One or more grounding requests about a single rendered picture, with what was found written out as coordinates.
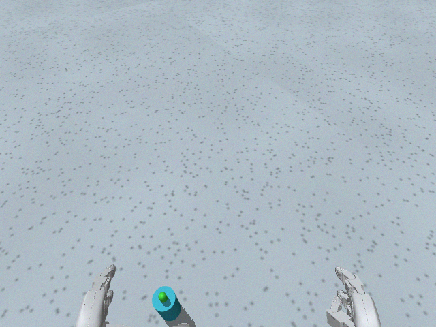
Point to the right robot hand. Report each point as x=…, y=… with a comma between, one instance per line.
x=361, y=309

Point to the bottle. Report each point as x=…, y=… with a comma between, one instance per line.
x=166, y=303

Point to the left robot hand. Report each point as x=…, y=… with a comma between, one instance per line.
x=94, y=306

